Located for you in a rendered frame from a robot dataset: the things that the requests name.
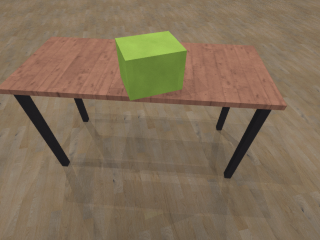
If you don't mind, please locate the table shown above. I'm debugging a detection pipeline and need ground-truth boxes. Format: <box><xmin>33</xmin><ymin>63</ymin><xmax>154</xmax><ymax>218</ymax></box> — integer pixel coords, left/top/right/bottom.
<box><xmin>0</xmin><ymin>36</ymin><xmax>287</xmax><ymax>179</ymax></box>

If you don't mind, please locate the carton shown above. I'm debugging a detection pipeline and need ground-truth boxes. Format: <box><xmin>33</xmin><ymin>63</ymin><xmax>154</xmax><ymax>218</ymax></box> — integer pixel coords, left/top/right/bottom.
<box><xmin>115</xmin><ymin>31</ymin><xmax>187</xmax><ymax>101</ymax></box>

